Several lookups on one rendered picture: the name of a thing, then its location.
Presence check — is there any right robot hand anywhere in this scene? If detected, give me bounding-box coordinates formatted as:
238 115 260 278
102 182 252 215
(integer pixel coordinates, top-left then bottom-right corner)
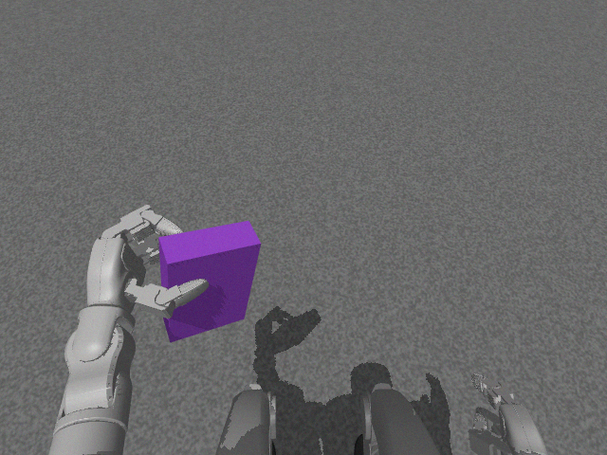
469 373 548 455

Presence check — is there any left robot arm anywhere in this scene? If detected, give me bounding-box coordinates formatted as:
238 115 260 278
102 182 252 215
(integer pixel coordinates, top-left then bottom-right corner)
48 304 136 455

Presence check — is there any carton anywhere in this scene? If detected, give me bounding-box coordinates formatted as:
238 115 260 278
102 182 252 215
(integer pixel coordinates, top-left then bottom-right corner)
158 221 261 343

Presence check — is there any left robot hand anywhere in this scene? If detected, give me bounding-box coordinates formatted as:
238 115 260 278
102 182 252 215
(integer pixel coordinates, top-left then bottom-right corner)
86 205 209 319

